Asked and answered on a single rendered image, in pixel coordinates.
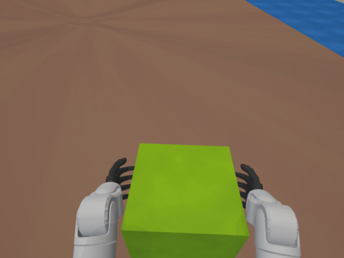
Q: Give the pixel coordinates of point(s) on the robot right forearm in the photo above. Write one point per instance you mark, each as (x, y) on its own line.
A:
(276, 227)

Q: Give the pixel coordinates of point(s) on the right robot hand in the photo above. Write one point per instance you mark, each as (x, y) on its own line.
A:
(252, 180)

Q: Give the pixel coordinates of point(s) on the left robot hand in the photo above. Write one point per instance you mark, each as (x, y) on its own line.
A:
(116, 171)

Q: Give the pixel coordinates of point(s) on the carton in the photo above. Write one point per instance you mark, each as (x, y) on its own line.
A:
(184, 202)

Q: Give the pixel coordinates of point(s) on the robot left forearm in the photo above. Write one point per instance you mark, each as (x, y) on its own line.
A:
(97, 222)

